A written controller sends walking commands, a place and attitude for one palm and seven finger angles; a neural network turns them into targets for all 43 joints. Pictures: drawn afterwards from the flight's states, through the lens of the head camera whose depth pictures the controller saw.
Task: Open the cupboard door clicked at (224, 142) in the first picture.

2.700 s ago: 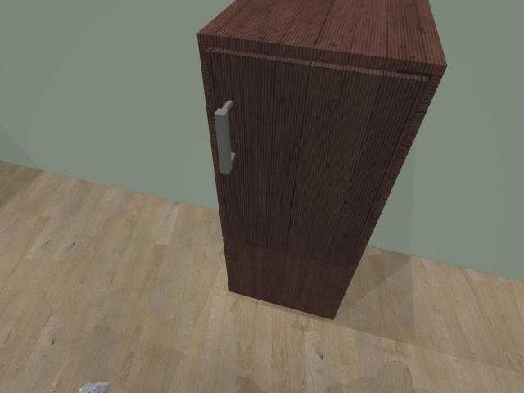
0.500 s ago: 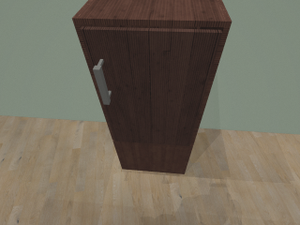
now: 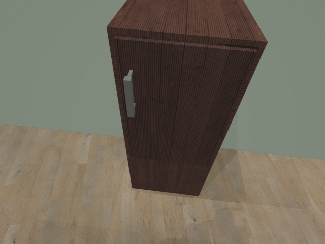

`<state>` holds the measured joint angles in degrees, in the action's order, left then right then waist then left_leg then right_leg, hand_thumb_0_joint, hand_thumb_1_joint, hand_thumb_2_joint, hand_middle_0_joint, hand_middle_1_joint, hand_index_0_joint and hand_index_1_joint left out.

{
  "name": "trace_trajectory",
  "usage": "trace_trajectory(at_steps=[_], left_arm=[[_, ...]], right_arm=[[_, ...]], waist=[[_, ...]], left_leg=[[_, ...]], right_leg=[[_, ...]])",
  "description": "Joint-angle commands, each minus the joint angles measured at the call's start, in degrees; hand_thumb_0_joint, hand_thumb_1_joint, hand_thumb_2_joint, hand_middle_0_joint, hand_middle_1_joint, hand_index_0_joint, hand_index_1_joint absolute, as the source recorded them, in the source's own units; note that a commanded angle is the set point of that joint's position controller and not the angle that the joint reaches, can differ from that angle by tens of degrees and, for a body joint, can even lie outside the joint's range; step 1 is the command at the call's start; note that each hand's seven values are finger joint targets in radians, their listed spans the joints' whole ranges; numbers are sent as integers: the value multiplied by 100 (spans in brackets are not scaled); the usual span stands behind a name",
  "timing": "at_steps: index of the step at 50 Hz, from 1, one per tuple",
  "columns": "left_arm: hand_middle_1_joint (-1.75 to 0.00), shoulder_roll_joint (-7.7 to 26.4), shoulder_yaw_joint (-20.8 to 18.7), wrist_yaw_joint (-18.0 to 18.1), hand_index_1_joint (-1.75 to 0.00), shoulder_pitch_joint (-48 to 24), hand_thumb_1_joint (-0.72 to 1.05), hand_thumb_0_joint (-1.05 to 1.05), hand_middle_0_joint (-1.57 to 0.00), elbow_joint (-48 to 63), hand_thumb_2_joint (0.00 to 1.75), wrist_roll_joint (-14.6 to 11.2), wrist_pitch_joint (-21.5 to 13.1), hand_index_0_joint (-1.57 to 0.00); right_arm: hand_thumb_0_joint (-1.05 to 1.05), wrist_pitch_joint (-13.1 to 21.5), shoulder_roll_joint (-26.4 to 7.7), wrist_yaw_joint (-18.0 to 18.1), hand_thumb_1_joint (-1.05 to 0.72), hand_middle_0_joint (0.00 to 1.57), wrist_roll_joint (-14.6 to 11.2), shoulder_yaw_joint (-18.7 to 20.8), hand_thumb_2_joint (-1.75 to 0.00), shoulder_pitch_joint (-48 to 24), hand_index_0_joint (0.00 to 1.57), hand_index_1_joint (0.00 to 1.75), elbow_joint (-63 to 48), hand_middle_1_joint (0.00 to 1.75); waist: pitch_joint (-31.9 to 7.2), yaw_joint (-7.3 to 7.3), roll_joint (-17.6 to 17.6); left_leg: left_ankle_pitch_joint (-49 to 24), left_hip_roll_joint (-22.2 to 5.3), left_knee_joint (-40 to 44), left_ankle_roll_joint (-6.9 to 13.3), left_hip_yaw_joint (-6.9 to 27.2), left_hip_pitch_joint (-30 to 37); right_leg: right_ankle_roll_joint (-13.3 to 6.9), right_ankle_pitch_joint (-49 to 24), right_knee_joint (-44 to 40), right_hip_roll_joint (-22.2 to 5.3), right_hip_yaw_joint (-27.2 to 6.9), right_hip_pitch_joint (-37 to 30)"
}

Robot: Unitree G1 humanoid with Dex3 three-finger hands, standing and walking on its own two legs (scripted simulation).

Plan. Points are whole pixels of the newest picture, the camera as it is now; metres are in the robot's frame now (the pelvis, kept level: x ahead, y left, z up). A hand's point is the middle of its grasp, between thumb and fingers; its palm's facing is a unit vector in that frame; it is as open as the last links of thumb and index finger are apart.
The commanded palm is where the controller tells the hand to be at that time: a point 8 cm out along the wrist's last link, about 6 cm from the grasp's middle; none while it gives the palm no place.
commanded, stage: come to a stop and stand still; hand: left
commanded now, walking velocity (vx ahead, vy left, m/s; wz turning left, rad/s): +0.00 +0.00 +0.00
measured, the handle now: (130, 94) +0.54 +0.15 +0.06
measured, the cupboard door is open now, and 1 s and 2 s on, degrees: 0 0 0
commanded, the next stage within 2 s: look again from close up in 0.28 s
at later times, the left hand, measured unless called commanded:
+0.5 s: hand out of the picture +0.00 +0.16 -0.17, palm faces +0.03 -0.97 -0.24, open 7.4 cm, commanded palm none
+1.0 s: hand out of the picture +0.05 +0.14 -0.16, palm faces +0.15 -0.96 -0.22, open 7.2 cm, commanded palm +0.11 +0.19 -0.07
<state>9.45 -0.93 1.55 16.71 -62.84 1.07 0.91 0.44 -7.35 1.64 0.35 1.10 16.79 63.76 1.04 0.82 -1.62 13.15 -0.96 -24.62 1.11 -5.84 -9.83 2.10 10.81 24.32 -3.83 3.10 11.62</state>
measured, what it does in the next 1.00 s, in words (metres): stands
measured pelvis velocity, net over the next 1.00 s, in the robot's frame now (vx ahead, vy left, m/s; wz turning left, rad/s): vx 0.02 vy -0.04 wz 0.01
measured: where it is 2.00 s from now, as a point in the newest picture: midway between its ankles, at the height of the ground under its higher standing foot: outside the picture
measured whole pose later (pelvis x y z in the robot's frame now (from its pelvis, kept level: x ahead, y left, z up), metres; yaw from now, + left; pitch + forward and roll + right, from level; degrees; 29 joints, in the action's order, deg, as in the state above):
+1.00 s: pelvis +0.02 -0.04 +0.00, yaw +0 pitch -1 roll +0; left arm 8.9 -0.8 2.6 21.7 -45.4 -3.8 2.6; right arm 3.3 -9.6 2.6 -0.6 -1.1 17.9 59.7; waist 2.7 0.7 1.5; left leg 16.1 -3.9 -27.4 -2.0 -3.7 -10.4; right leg -1.2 15.0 29.0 -1.1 4.7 12.9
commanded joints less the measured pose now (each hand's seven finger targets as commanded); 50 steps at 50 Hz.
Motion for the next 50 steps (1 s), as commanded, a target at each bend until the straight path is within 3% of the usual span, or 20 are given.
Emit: trace_trajectory(at_steps=[1,5,6,7,8,9,10,11,14,18,23,30,32,44,46,47,48,49,50], left_arm=[[-30,395,-36,39,-30,332,90,0,-20,70,90,26,-113,-20],[-30,352,-9,51,-30,478,90,0,-20,-34,90,25,-130,-20],[-30,487,114,265,-30,623,90,0,-20,-159,90,58,-207,-20],[-30,723,44,195,-30,472,90,0,-20,97,90,15,-256,-20],[-30,679,36,135,-30,425,90,0,-20,128,90,27,-247,-20],[-30,608,51,102,-30,505,90,0,-20,123,90,30,-230,-20],[-30,538,64,78,-30,514,90,0,-20,128,90,33,-227,-20],[-30,489,68,55,-30,547,90,0,-20,110,90,27,-224,-20],[-30,340,118,25,-30,519,90,0,-20,57,90,13,-234,-20],[-30,380,116,27,-30,434,90,0,-20,47,90,-15,-269,-20],[-30,474,86,36,-30,380,90,0,-20,54,90,-29,-274,-20],[-30,567,35,34,-30,279,90,0,-20,94,90,-32,-307,-20],[-30,587,26,32,-30,252,90,0,-20,79,90,-43,-300,-20],[-30,579,-4,16,-30,144,90,0,-20,58,90,-43,-275,-20],[-30,576,-10,19,-30,150,90,0,-20,52,90,-37,-279,-20],[-30,724,-30,255,-30,766,90,0,-20,-194,90,-14,-323,-20],[-32,1816,-494,98,-32,-3705,88,0,-20,8489,89,-1311,-1724,-20],[-33,1678,-765,357,-33,-1077,85,0,-20,6890,88,-811,-1430,-20],[-34,1219,-555,620,-34,-868,83,0,-21,6388,87,-916,-1164,-21]], right_arm=[[0,100,-625,30,-90,20,6,97,-90,296,20,30,-130,30],[0,83,-617,32,-90,20,3,85,-90,323,20,30,-75,30],[0,140,-885,-56,-90,20,-18,14,-90,-144,20,30,-513,30],[0,88,-517,-90,-90,20,27,-15,-90,61,20,30,-617,30],[0,115,-586,-88,-90,20,48,-1,-90,174,20,30,-587,30],[0,124,-675,-87,-90,20,57,-16,-90,351,20,30,-627,30],[0,148,-675,-94,-90,20,83,-20,-90,353,20,30,-676,30],[0,150,-698,-83,-90,20,64,-15,-90,279,20,30,-714,30],[0,132,-734,-65,-90,20,41,-19,-90,277,20,30,-756,30],[0,154,-714,-64,-90,20,40,-59,-90,420,20,30,-615,30],[0,149,-676,-63,-90,20,47,-104,-90,454,20,30,-481,30],[0,162,-597,-46,-90,20,56,-115,-90,435,20,30,-317,30],[0,157,-602,-38,-90,20,57,-123,-90,409,20,30,-280,30],[0,113,-542,-9,-90,20,55,-104,-90,383,20,30,-130,30],[0,118,-542,-4,-90,20,50,-103,-90,360,20,30,-115,30],[0,126,-819,-54,-90,20,-12,8,-90,-312,20,30,-457,30],[0,1064,-1794,266,-90,20,-284,63,-90,-263,20,30,-2384,30],[0,1521,-1244,486,-90,20,-216,-17,-90,-730,20,30,-2042,30],[0,1655,-1341,469,-90,20,-258,59,-90,-704,20,30,-1756,30]], waist=[[355,-41,224],[390,-54,164],[674,41,685],[241,-125,647],[388,-158,772],[210,-165,812],[65,-123,1117],[34,-79,1047],[328,-74,148],[435,-102,-115],[488,-97,-155],[195,-75,-48],[180,-62,102],[207,-66,94],[196,-59,97],[290,209,-609],[-2515,-606,632],[-2329,-19,1488],[-1665,-132,1543]], left_leg=[[3,-678,889,6,687,-294],[39,-636,862,2,664,-193],[-608,-710,-178,-146,358,-719],[429,-348,39,-152,494,-604],[665,-396,280,-82,578,-663],[964,-489,397,-16,735,-829],[924,-574,545,39,857,-834],[989,-629,696,80,955,-885],[940,-563,655,127,900,-905],[294,-495,558,110,736,-606],[-3,-441,486,65,593,-476],[-414,-448,353,10,473,-279],[-439,-456,348,-13,443,-271],[-410,-491,354,-74,394,-195],[-494,-497,349,-76,394,-189],[-19,-554,-978,-256,211,-703],[-852,84,-52,93,320,746],[-1298,69,31,164,106,831],[-823,3,-103,-9,218,285]], right_leg=[[-184,-219,-437,-261,-323,31],[-191,-148,-506,-269,-348,115],[-292,-515,-261,-461,-442,281],[-409,747,-284,-492,-567,292],[-437,1104,-134,-376,-464,535],[-423,1108,9,-225,-317,410],[-430,823,230,-145,-179,276],[-401,642,307,-105,-114,163],[-383,599,110,-159,-229,298],[-368,445,-37,-239,-366,434],[-372,446,-160,-301,-439,448],[-416,-184,-164,-355,-446,153],[-423,-304,-157,-361,-470,118],[-447,-263,-311,-332,-454,66],[-446,-421,-307,-337,-430,-2],[-219,-3005,-278,-739,-941,-112],[-319,-1961,196,-206,-590,-740],[-452,-1091,386,165,-330,-699],[-401,-348,319,133,-106,-282]])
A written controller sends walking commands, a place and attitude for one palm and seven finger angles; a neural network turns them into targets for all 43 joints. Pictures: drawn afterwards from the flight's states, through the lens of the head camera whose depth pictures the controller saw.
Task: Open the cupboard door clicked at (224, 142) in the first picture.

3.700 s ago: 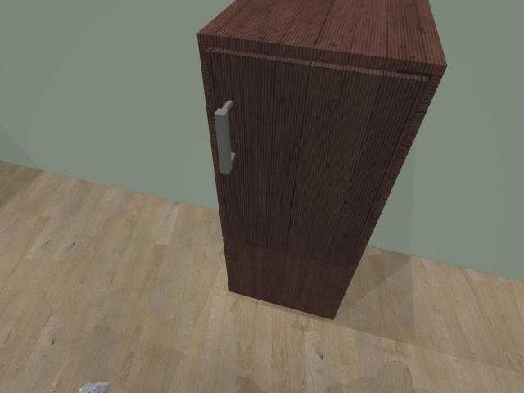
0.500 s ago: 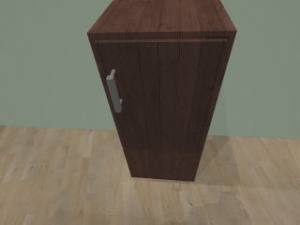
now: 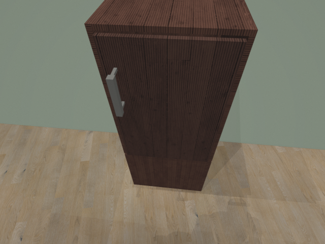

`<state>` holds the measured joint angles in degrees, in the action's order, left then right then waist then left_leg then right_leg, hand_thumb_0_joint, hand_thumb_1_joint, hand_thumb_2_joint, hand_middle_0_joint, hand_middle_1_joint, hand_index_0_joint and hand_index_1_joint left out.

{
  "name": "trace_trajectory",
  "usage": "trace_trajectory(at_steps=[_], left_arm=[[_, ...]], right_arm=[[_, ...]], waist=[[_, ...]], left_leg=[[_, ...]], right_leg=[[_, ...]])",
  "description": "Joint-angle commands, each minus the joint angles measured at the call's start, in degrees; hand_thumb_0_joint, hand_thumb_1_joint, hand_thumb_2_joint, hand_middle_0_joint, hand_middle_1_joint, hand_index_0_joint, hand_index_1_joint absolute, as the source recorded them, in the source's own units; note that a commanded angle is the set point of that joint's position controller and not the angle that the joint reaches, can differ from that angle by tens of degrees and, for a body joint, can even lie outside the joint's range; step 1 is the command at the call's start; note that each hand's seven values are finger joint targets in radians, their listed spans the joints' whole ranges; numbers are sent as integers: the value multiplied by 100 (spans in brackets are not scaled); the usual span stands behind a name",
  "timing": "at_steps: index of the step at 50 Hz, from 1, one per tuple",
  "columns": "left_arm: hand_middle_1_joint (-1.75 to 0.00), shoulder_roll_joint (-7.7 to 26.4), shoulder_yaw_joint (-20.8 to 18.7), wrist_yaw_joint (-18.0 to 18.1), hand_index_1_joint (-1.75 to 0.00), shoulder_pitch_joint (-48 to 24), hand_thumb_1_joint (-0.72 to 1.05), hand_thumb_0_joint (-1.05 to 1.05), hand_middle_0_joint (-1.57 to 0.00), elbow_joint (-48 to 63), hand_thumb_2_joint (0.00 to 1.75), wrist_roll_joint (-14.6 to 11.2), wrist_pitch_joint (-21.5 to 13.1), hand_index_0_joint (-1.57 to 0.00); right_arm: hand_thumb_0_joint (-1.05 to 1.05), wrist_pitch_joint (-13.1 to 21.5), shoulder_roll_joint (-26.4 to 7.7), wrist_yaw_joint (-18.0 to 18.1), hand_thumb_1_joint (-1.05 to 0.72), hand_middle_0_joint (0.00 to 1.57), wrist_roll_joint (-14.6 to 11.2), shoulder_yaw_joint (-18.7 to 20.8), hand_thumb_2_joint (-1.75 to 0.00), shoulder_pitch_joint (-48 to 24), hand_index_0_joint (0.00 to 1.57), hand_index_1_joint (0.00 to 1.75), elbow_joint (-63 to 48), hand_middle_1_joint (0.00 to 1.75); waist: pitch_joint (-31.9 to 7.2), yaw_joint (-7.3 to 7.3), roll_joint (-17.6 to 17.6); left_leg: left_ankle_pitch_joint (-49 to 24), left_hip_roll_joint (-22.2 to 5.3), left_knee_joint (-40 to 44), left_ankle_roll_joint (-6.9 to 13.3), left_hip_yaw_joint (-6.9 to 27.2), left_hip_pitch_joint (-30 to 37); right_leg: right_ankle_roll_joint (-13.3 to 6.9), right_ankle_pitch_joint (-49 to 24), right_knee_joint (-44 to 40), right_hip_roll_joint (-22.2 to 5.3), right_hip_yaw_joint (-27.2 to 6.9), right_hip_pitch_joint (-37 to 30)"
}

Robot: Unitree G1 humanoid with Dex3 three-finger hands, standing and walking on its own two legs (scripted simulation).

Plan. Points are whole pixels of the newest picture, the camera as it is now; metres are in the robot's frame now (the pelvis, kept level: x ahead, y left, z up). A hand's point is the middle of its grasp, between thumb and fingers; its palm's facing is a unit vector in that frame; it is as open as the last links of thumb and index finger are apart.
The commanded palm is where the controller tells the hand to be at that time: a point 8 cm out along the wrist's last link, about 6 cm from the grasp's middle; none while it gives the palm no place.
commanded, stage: raise the hand with hooked fingers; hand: left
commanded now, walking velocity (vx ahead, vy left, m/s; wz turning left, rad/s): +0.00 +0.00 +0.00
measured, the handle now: (117, 93) +0.52 +0.18 +0.07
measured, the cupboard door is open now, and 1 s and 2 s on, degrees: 0 0 0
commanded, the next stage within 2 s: none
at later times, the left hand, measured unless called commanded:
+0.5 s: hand (65, 237) +0.14 +0.23 -0.02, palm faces +0.10 -0.99 -0.03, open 9.4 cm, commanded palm +0.14 +0.28 -0.01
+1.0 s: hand (58, 198) +0.21 +0.26 +0.02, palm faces -0.04 -1.00 -0.09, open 12.4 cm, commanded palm +0.18 +0.32 +0.04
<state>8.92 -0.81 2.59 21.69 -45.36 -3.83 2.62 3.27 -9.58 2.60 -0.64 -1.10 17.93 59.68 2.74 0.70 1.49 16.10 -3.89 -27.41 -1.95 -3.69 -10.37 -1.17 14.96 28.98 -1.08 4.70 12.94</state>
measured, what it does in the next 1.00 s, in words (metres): shifts its weight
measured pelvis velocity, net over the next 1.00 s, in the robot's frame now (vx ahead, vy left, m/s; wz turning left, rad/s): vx -0.03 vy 0.05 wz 0.03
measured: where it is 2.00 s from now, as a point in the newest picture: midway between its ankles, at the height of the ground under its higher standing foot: outside the picture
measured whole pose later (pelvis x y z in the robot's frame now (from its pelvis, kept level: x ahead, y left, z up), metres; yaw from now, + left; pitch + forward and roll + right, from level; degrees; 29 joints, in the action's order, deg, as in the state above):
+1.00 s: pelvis -0.03 +0.05 -0.05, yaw +2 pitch +7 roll -2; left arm 18.4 -14.1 -20.7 14.7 -2.1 -16.2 -14.4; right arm 14.5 -16.2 4.0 -3.0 -1.4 16.5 33.1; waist -3.5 -0.5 1.4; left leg 26.0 -2.2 -54.3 1.5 -1.4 -35.7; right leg 1.9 22.3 49.9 -4.1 5.4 34.4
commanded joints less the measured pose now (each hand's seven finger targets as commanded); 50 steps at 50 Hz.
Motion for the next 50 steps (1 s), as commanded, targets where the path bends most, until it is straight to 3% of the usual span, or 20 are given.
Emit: trace_trajectory(at_steps=[1,2,3,4,6,8,9,10,13,15,19,22,25,27,31,35,39,42,46,50], left_arm=[[-36,-61,152,478,-36,148,81,0,-21,3636,86,-467,-796,-21],[-37,-20,177,322,-37,-611,78,0,-21,4641,85,-742,-936,-21],[-39,391,-204,215,-39,-663,76,0,-21,4781,84,-722,-1226,-21],[-40,344,-206,76,-40,-545,74,0,-21,4495,83,-687,-1514,-21],[-43,209,-489,-365,-43,214,69,0,-22,3447,81,-741,-2047,-22],[-47,116,-725,-1025,-47,1312,64,0,-22,2971,79,-945,-2766,-22],[-48,162,-837,-1371,-48,1614,62,0,-22,3036,78,-1022,-3106,-22],[-50,470,-1240,-1740,-50,1902,60,0,-22,2803,77,-1055,-3354,-22],[-54,1050,-1587,-2617,-54,1321,53,0,-23,3501,74,-1075,-3888,-23],[-57,1298,-1835,-2676,-57,866,48,0,-23,4194,72,-1239,-3801,-23],[-63,1012,-1469,-2312,-63,-332,39,0,-24,6231,68,-1487,-3887,-24],[-68,804,-875,-2191,-68,-948,32,0,-24,6567,65,-1296,-3913,-24],[-72,911,-699,-2372,-72,-1248,25,0,-25,5984,62,-1181,-3572,-25],[-75,1110,-773,-2540,-75,-1051,20,0,-25,5684,60,-1076,-3084,-25],[-81,1440,-1495,-2601,-81,-260,11,0,-26,5413,56,-1229,-1915,-26],[-87,1552,-2110,-2121,-87,-114,1,0,-26,5990,52,-1610,-1656,-26],[-93,1389,-1855,-1729,-93,-519,-8,0,-27,6156,48,-1436,-2111,-27],[-98,1419,-1538,-1888,-98,-1067,-15,0,-27,5709,45,-1236,-2262,-27],[-103,1729,-1561,-2343,-103,-1526,-24,0,-28,5579,41,-1284,-2152,-28],[-110,2420,-2330,-2423,-110,-1689,-34,0,-29,5596,37,-1485,-1999,-29]], right_arm=[[0,1404,-784,313,-90,20,-254,298,-90,-666,20,30,-1331,30],[0,1510,-1004,321,-90,20,-334,296,-90,-817,20,30,-1696,30],[0,1618,-1126,349,-90,20,-267,421,-90,-790,20,30,-1804,30],[0,1703,-1153,347,-90,20,-190,448,-90,-775,20,30,-1951,30],[0,1729,-1120,247,-90,20,-93,533,-90,-773,20,30,-2269,30],[0,1736,-1105,75,-90,20,-44,651,-90,-930,20,30,-2640,30],[0,1721,-1109,-21,-90,20,-36,694,-90,-1004,20,30,-2819,30],[0,1669,-1143,-154,-90,20,-80,767,-90,-999,20,30,-2970,30],[0,1579,-1181,-276,-90,20,-95,775,-90,-1165,20,30,-3413,30],[0,1462,-1162,-230,-90,20,-85,776,-90,-1155,20,30,-3605,30],[0,1409,-1033,-135,-90,20,-72,644,-90,-912,20,30,-3803,30],[0,1437,-1091,-39,-90,20,-46,508,-90,-702,20,30,-3638,30],[0,1475,-1251,64,-90,20,-112,426,-90,-664,20,30,-3521,30],[0,1473,-1297,95,-90,20,-170,417,-90,-679,20,30,-3603,30],[0,1337,-1259,127,-90,20,-248,365,-90,-890,20,30,-3901,30],[0,1286,-1045,141,-90,20,-187,280,-90,-1069,20,30,-3993,30],[0,1350,-1083,85,-90,20,-140,272,-90,-785,20,30,-3812,30],[0,1421,-1238,95,-90,20,-162,259,-90,-576,20,30,-3663,30],[0,1532,-1375,180,-90,20,-243,272,-90,-505,20,30,-3650,30],[0,1570,-1409,267,-90,20,-217,242,-90,-515,20,30,-3613,30]], waist=[[-1087,-216,390],[-423,-247,147],[-369,-350,-306],[42,-407,-902],[290,-178,-1756],[-2,188,-2143],[-320,288,-2037],[-640,438,-1418],[-1574,382,-498],[-1819,393,-53],[-2181,6,791],[-1758,-416,626],[-1336,-598,303],[-1521,-492,261],[-2191,19,134],[-2216,308,-40],[-1573,21,112],[-1186,-253,254],[-1551,-266,294],[-1927,-42,336]], left_leg=[[-1022,178,217,334,128,-43],[-709,232,155,330,239,-230],[-349,291,-54,341,187,-370],[-1,368,-246,356,216,-799],[227,463,-691,286,256,-1538],[264,519,-1138,199,247,-2287],[126,563,-1351,171,206,-2465],[-212,605,-1549,127,150,-2438],[-611,632,-2114,165,28,-2691],[-550,611,-2275,212,-1,-2699],[-577,463,-2406,291,198,-2144],[-230,333,-2546,343,437,-2275],[412,281,-2514,343,634,-2611],[679,305,-2313,330,663,-2621],[265,359,-1864,282,649,-2383],[-331,336,-1597,194,671,-2183],[-33,270,-1481,164,653,-2193],[553,267,-1425,188,670,-2213],[594,287,-1351,238,697,-1927],[-109,300,-1265,233,706,-1611]], right_leg=[[-2,-666,-209,-76,-123,-46],[99,-426,-256,-103,-73,311],[148,137,-362,-107,-76,700],[193,723,-353,-96,-55,1151],[200,1463,-112,-97,-157,1684],[157,1419,384,-101,-325,1660],[133,878,694,-102,-361,1466],[45,117,1048,-125,-398,1213],[-4,-1101,1730,-233,-543,1142],[-5,-759,1845,-192,-618,1345],[-14,-500,2107,31,-329,1905],[-27,-30,2188,123,-224,2587],[-16,651,2123,198,-143,2913],[8,893,1990,166,-124,2740],[17,566,1895,127,51,1937],[0,124,1873,172,223,1462],[17,452,1755,182,239,1941],[20,817,1621,174,164,2211],[13,763,1438,135,56,1925],[-18,257,1355,154,74,1372]])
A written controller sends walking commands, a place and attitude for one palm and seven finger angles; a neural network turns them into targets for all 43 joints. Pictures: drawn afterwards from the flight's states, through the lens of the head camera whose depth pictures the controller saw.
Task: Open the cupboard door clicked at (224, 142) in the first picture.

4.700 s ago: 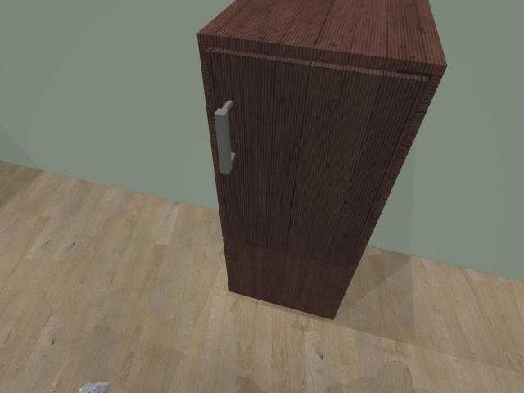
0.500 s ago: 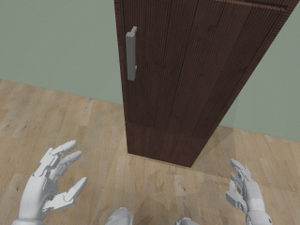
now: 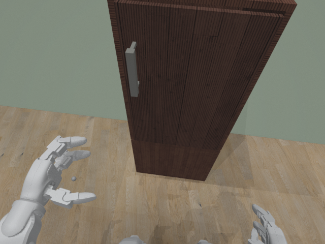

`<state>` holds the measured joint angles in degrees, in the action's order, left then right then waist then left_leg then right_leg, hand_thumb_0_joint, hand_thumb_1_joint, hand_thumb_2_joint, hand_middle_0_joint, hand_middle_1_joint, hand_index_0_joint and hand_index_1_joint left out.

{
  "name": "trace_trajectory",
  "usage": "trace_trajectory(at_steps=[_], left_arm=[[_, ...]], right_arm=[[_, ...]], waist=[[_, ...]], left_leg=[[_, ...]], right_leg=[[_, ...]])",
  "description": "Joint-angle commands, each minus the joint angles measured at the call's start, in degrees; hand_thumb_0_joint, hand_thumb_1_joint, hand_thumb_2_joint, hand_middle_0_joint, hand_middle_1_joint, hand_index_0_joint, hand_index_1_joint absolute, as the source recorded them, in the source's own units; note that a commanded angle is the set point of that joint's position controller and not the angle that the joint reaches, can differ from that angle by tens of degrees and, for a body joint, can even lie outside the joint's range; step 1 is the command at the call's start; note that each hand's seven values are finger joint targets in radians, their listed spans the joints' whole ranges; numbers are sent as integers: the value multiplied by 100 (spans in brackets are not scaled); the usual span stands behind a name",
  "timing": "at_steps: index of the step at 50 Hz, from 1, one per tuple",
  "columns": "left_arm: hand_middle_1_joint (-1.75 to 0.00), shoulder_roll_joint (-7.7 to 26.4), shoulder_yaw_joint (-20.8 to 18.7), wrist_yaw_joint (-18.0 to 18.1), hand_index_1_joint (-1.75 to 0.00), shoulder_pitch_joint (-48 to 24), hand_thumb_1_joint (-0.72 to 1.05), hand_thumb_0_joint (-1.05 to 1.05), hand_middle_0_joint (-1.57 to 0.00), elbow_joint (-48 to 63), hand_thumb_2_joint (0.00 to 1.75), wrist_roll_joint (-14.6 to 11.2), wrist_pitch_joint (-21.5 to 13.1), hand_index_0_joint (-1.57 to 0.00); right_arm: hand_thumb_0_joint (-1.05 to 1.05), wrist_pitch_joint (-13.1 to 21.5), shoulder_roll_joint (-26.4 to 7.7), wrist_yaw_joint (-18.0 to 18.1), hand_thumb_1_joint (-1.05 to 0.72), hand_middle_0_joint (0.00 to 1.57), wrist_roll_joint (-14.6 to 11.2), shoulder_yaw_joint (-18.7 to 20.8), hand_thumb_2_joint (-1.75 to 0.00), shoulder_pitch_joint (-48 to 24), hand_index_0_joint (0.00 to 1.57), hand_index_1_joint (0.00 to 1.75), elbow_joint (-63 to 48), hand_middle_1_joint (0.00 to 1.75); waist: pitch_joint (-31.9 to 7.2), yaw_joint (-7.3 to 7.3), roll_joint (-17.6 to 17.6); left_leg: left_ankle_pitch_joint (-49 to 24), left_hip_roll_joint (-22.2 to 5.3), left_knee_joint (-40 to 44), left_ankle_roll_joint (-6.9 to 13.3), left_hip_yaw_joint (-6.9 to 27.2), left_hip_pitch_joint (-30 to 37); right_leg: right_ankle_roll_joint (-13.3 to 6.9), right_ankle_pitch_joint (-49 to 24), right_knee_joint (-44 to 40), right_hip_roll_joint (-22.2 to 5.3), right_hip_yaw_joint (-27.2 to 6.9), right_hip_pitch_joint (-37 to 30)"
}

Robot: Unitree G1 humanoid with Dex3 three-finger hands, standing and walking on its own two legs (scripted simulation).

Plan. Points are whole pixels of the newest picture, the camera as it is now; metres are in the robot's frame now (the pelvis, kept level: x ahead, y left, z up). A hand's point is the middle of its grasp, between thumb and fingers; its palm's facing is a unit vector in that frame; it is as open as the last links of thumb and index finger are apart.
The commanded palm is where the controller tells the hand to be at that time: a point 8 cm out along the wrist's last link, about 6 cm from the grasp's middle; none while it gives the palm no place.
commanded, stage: raise the hand with hooked fingers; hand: left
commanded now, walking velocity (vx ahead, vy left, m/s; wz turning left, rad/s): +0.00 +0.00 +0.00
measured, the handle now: (134, 70) +0.55 +0.12 +0.11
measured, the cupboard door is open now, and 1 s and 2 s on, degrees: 0 0 0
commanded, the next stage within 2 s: move the hooked fingers beside the handle in 1.04 s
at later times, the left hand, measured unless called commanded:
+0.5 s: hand (53, 135) +0.30 +0.24 +0.14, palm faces +0.00 -1.00 -0.07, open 13.9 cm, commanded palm +0.27 +0.29 +0.14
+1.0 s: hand (56, 132) +0.30 +0.24 +0.14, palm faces -0.02 -1.00 -0.05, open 14.0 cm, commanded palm +0.27 +0.29 +0.14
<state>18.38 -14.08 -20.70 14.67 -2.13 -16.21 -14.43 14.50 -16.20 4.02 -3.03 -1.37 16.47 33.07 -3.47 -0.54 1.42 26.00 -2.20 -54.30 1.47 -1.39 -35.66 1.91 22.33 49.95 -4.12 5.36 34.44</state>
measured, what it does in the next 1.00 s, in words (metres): stands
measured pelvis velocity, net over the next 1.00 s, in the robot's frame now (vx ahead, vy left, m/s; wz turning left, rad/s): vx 0.01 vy -0.03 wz -0.01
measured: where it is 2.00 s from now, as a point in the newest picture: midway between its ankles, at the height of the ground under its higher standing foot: outside the picture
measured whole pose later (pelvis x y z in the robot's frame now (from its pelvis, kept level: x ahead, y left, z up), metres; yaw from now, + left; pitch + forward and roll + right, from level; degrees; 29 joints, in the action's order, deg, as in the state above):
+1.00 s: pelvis +0.01 -0.03 +0.03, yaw -1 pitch +2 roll -1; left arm 25.0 -25.5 -31.4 -5.6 -24.3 -20.0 -9.8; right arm 12.4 -16.4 6.3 -3.6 -2.7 16.4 34.0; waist -1.8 0.1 1.9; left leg 20.2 -3.0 -39.7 -0.6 -2.1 -22.0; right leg 0.1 18.1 38.2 -2.5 5.1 22.5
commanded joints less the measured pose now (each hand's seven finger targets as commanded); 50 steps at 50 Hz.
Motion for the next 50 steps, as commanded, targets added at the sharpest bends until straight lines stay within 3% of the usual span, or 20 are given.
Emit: trace_trajectory(at_steps=[1,5,8,11,16,20,21,24,27,29,30,35,38,41,44,50], left_arm=[[-111,1394,-1011,-103,-111,-1074,-36,0,-29,1347,36,-337,-291,-29],[-117,1490,-1289,-78,-117,-1215,-45,0,-30,822,32,-488,-165,-30],[-120,1312,-1051,-254,-120,-1372,-50,0,-30,382,30,-435,66,-30],[-120,1365,-955,-552,-120,-1778,-50,0,-30,100,30,-429,318,-30],[-120,1987,-1469,-777,-120,-2594,-50,0,-30,86,30,-515,275,-30],[-120,2325,-1800,-795,-120,-3025,-50,0,-30,-142,30,-584,78,-30],[-120,2274,-1764,-835,-120,-3109,-50,0,-30,-269,30,-598,86,-30],[-120,2217,-1629,-960,-120,-3249,-50,0,-30,-732,30,-546,230,-30],[-120,2368,-1652,-1146,-120,-3405,-50,0,-30,-1124,30,-535,451,-30],[-120,2145,-1489,-1254,-120,-3162,-50,0,-30,-1407,30,-561,564,-30],[-120,2164,-1515,-1301,-120,-3119,-50,0,-30,-1433,30,-606,561,-30],[-120,2478,-1850,-1161,-120,-3207,-50,0,-30,-1052,30,-624,300,-30],[-120,2499,-1955,-1001,-120,-3322,-50,0,-30,-778,30,-601,55,-30],[-120,2471,-1868,-906,-120,-3439,-50,0,-30,-686,30,-508,-25,-30],[-120,2269,-1677,-944,-120,-3378,-50,0,-30,-891,30,-473,33,-30],[-120,2270,-1618,-1127,-120,-3450,-50,0,-30,-1257,30,-534,220,-30]], right_arm=[[0,440,-707,134,-90,20,4,253,-90,-420,20,30,-966,30],[0,375,-700,133,-90,20,10,210,-90,-420,20,30,-912,30],[0,316,-719,126,-90,20,-25,213,-90,-400,20,30,-892,30],[0,274,-770,152,-90,20,-46,210,-90,-377,20,30,-902,30],[0,234,-794,233,-90,20,-11,191,-90,-393,20,30,-862,30],[0,217,-781,280,-90,20,8,150,-90,-430,20,30,-781,30],[0,208,-756,286,-90,20,1,134,-90,-459,20,30,-766,30],[0,170,-778,317,-90,20,-38,139,-90,-436,20,30,-719,30],[0,120,-837,333,-90,20,-60,165,-90,-379,20,30,-721,30],[0,98,-843,314,-90,20,-74,177,-90,-374,20,30,-763,30],[0,106,-849,290,-90,20,-65,174,-90,-373,20,30,-791,30],[0,109,-856,212,-90,20,-16,210,-90,-358,20,30,-861,30],[0,126,-807,213,-90,20,-8,223,-90,-358,20,30,-857,30],[0,143,-780,230,-90,20,-5,206,-90,-353,20,30,-815,30],[0,148,-794,278,-90,20,-35,212,-90,-350,20,30,-766,30],[0,142,-847,322,-90,20,-50,186,-90,-370,20,30,-751,30]], waist=[[-1279,94,457],[-886,149,456],[-755,60,500],[-781,-6,373],[-1110,9,80],[-1123,76,195],[-1109,65,399],[-943,41,468],[-1024,50,201],[-881,53,51],[-886,84,-118],[-1108,172,-123],[-1284,168,212],[-1124,122,587],[-958,56,377],[-728,59,118]], left_leg=[[-1233,138,1455,-114,428,1005],[-1546,146,1552,-149,359,1025],[-1607,157,1604,-140,268,1120],[-1716,186,1612,-97,209,1220],[-1827,209,1655,-48,208,1432],[-1914,218,1707,-52,184,1561],[-1885,228,1751,-62,169,1583],[-1850,229,1844,-61,156,1623],[-1860,248,1879,-31,125,1599],[-1783,257,1890,-22,99,1517],[-1875,255,1859,-17,93,1493],[-1956,255,1895,-17,75,1547],[-1957,261,1944,-17,46,1661],[-1912,249,2002,-15,40,1769],[-1684,235,2078,-15,71,1741],[-1497,241,2124,-17,115,1660]], right_leg=[[-323,-600,-791,460,12,-834],[-344,-974,-925,498,34,-1039],[-309,-1163,-1059,480,11,-1013],[-298,-1425,-1206,472,-66,-1184],[-288,-1553,-1364,476,-158,-1489],[-311,-1614,-1435,474,-225,-1641],[-311,-1603,-1467,449,-240,-1653],[-303,-1606,-1548,423,-216,-1580],[-267,-1696,-1629,391,-280,-1713],[-253,-1625,-1688,376,-298,-1621],[-258,-1744,-1682,363,-356,-1745],[-270,-1763,-1636,381,-362,-1833],[-271,-1754,-1622,373,-373,-1892],[-296,-1681,-1649,392,-351,-1785],[-279,-1433,-1726,400,-296,-1669],[-285,-1220,-1790,406,-292,-1593]])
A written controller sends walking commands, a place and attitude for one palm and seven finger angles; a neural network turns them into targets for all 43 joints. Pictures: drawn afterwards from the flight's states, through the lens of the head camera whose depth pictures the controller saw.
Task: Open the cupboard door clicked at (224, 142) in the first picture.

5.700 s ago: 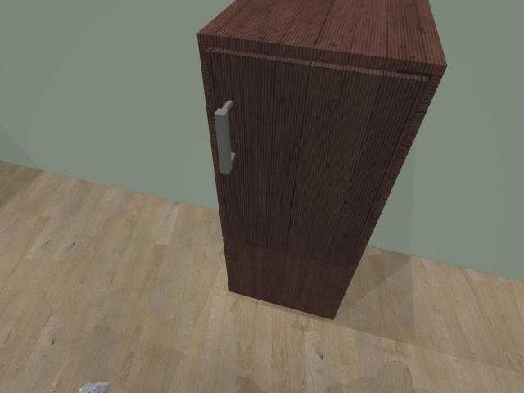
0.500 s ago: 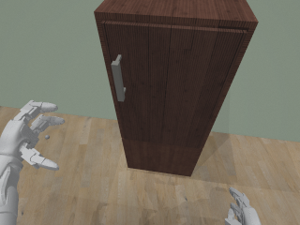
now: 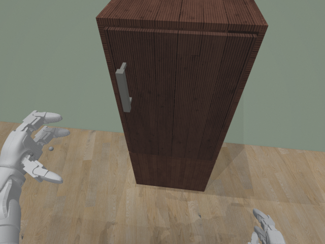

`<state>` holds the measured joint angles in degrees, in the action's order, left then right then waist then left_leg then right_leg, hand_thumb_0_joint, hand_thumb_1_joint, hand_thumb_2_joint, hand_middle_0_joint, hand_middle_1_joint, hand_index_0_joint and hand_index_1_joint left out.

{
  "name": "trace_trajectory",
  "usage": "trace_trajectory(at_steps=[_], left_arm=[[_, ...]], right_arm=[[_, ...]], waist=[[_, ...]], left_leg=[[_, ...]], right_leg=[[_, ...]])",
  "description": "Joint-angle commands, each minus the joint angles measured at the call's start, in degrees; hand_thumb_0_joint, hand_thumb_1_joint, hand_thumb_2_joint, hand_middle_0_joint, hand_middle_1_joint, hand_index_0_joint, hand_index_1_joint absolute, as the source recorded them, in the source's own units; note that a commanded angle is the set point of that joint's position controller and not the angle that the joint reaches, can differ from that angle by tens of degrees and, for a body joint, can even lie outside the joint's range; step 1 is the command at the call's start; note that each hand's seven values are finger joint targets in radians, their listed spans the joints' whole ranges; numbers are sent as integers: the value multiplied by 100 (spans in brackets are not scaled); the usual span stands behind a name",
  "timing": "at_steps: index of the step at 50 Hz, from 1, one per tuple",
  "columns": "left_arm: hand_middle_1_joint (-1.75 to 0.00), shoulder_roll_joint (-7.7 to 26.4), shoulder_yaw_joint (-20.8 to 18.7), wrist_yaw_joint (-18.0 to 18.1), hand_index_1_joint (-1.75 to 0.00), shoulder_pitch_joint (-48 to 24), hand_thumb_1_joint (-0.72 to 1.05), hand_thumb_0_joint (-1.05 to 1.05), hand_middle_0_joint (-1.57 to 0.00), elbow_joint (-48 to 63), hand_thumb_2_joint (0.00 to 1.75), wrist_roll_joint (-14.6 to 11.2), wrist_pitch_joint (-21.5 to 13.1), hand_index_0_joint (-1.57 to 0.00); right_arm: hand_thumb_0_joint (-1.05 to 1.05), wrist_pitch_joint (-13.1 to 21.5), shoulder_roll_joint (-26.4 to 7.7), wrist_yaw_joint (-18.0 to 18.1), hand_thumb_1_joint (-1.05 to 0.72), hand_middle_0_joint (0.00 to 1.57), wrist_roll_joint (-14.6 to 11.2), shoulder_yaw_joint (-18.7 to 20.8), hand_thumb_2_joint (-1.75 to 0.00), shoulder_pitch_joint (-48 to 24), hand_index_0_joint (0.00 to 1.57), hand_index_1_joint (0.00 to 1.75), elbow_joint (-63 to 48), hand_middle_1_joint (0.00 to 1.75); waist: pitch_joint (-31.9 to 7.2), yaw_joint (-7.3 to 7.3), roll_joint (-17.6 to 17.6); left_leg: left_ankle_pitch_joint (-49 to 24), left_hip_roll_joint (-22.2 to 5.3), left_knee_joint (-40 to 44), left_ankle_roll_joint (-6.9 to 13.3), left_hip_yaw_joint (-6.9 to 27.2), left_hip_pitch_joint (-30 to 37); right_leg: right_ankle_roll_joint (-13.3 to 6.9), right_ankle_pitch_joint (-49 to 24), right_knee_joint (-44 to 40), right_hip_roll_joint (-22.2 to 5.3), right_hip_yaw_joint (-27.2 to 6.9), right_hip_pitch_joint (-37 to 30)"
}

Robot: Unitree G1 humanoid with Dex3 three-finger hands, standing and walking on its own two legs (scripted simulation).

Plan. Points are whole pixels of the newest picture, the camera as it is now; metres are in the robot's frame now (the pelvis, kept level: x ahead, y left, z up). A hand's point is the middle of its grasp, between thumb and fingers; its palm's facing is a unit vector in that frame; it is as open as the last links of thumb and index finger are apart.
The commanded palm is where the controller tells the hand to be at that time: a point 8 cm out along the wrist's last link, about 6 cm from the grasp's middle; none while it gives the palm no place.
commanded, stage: raise the hand with hooked fingers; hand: left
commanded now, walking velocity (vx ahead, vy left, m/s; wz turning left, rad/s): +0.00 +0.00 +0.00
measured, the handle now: (125, 88) +0.54 +0.15 +0.08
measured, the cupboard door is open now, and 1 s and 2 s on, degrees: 0 0 0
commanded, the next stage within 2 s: move the hooked fingers beside the handle in 0.04 s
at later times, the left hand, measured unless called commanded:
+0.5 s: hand (62, 134) +0.33 +0.26 +0.11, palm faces -0.05 -1.00 -0.02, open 14.0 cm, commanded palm +0.31 +0.32 +0.10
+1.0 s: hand (80, 117) +0.39 +0.24 +0.11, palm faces -0.07 -1.00 -0.02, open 14.0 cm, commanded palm +0.37 +0.29 +0.10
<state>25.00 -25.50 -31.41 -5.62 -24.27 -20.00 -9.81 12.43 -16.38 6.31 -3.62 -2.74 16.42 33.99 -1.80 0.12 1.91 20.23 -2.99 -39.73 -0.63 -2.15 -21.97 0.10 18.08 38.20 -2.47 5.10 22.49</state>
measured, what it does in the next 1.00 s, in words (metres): stands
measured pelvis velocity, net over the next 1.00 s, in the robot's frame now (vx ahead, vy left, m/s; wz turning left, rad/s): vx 0.00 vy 0.01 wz -0.01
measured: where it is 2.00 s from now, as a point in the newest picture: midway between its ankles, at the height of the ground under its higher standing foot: outside the picture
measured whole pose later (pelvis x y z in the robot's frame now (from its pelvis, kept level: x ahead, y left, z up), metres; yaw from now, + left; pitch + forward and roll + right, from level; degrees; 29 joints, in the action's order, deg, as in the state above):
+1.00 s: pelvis +0.00 +0.01 +0.00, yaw -1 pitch +7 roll -1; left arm 25.9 -21.9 -27.7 -27.1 -43.3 -14.7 -13.5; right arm 6.9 -16.3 4.9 -2.8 -2.4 18.7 35.3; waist -2.5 -2.6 1.3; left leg 20.9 -2.8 -41.9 0.0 -2.6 -28.4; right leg 0.6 18.2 39.8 -2.7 4.3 28.9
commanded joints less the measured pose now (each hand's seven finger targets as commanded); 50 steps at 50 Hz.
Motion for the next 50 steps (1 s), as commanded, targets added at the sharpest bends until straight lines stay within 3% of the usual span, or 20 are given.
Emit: trace_trajectory(at_steps=[1,6,8,13,15,18,20,22,24,25,27,30,33,36,39,40,43,44,46,50], left_arm=[[-120,1576,-458,-67,-120,-1422,-50,0,-30,870,30,-151,-214,-30],[-120,1668,-531,-34,-120,-1531,-50,0,-30,1064,30,-143,-303,-30],[-120,1475,-362,-25,-120,-1665,-50,0,-30,1154,30,-144,-363,-30],[-120,1494,-174,23,-120,-2502,-50,0,-30,736,30,-27,-361,-30],[-120,1628,-168,54,-120,-2770,-50,0,-30,551,30,53,-357,-30],[-120,1661,-176,80,-120,-2868,-50,0,-30,434,30,145,-392,-30],[-120,1817,-339,88,-120,-2729,-50,0,-30,351,30,119,-430,-30],[-120,1762,-364,81,-120,-2632,-50,0,-30,244,30,85,-430,-30],[-120,1655,-240,89,-120,-2832,-50,0,-30,74,30,99,-412,-30],[-120,1657,-239,92,-120,-2925,-50,0,-30,-40,30,81,-398,-30],[-120,1636,-191,114,-120,-3013,-50,0,-30,-154,30,113,-374,-30],[-120,1672,-145,187,-120,-3154,-50,0,-30,-52,30,206,-431,-30],[-120,1514,-45,272,-120,-3170,-50,0,-30,249,30,235,-553,-30],[-120,1663,-204,347,-120,-3387,-50,0,-30,20,30,199,-578,-30],[-120,1774,-313,416,-120,-3586,-50,0,-30,-564,30,263,-541,-30],[-120,1847,-291,398,-120,-3722,-50,0,-30,-642,30,291,-538,-30],[-120,1765,-89,410,-120,-4141,-50,0,-30,-628,30,451,-632,-30],[-120,1592,100,405,-120,-4239,-50,0,-30,-582,30,479,-671,-30],[-120,1687,8,373,-120,-4294,-50,0,-30,-499,30,418,-761,-30],[-120,1639,-52,347,-120,-4234,-50,0,-30,-1028,30,330,-725,-30]], right_arm=[[0,349,-817,90,-90,20,2,313,-90,-380,20,30,-852,30],[0,382,-806,79,-90,20,25,305,-90,-399,20,30,-894,30],[0,400,-793,86,-90,20,31,296,-90,-412,20,30,-880,30],[0,373,-818,159,-90,20,23,275,-90,-334,20,30,-691,30],[0,350,-854,174,-90,20,29,277,-90,-276,20,30,-632,30],[0,343,-835,163,-90,20,45,291,-90,-246,20,30,-639,30],[0,308,-854,129,-90,20,74,297,-90,-191,20,30,-650,30],[0,259,-840,94,-90,20,71,300,-90,-185,20,30,-688,30],[0,208,-841,78,-90,20,55,302,-90,-164,20,30,-679,30],[0,188,-849,65,-90,20,63,301,-90,-134,20,30,-684,30],[0,147,-868,39,-90,20,50,324,-90,-84,20,30,-694,30],[0,72,-882,10,-90,20,63,358,-90,19,20,30,-701,30],[0,31,-837,-23,-90,20,69,389,-90,71,20,30,-727,30],[0,-46,-870,-25,-90,20,84,387,-90,153,20,30,-649,30],[0,-141,-896,-7,-90,20,74,378,-90,182,20,30,-549,30],[0,-175,-918,-13,-90,20,81,352,-90,192,20,30,-560,30],[0,-227,-870,-25,-90,20,89,382,-90,268,20,30,-533,30],[0,-230,-849,-42,-90,20,96,373,-90,275,20,30,-544,30],[0,-260,-868,-57,-90,20,114,401,-90,350,20,30,-550,30],[0,-364,-901,-79,-90,20,103,390,-90,396,20,30,-511,30]], waist=[[-891,-4,46],[-1121,13,107],[-1208,-28,51],[-898,-195,322],[-847,-204,190],[-1266,-164,396],[-1492,-98,293],[-1613,-68,218],[-1449,-115,307],[-1307,-128,117],[-1328,-151,131],[-1535,-146,180],[-1881,-134,459],[-1781,-198,26],[-1420,-257,-134],[-1354,-231,-66],[-1690,-286,399],[-1793,-316,493],[-2156,-288,301],[-1931,-288,17]], left_leg=[[-838,321,697,189,207,269],[-926,331,679,186,229,366],[-944,322,679,185,240,429],[-621,319,679,164,262,348],[-600,296,682,163,305,314],[-865,320,623,160,297,423],[-1134,313,546,160,282,421],[-1275,316,535,152,257,351],[-1189,308,558,130,256,267],[-1227,303,536,148,272,218],[-1179,305,544,150,256,169],[-1380,295,503,154,254,266],[-1703,288,473,140,256,500],[-1552,273,471,158,267,343],[-1141,288,506,167,231,33],[-1102,291,507,166,237,-38],[-1312,299,418,165,227,214],[-1450,296,393,157,238,307],[-1718,275,315,164,250,417],[-1694,281,281,169,215,144]], right_leg=[[-100,-699,-625,247,-247,-349],[-113,-767,-579,260,-246,-426],[-105,-821,-543,267,-209,-391],[-108,-469,-600,255,-230,-58],[-130,-392,-599,262,-219,-34],[-143,-677,-498,238,-217,-153],[-160,-970,-429,253,-236,-349],[-144,-1185,-370,250,-211,-411],[-142,-1098,-364,250,-181,-249],[-156,-1148,-366,267,-188,-259],[-135,-1131,-364,260,-197,-192],[-155,-1263,-290,268,-189,-227],[-153,-1492,-255,275,-188,-268],[-133,-1471,-276,302,-196,-293],[-108,-1183,-337,271,-222,-155],[-132,-1127,-310,270,-225,-156],[-147,-1277,-252,266,-251,-54],[-154,-1384,-224,271,-241,-41],[-152,-1659,-167,296,-253,-228],[-152,-1778,-133,301,-241,-249]])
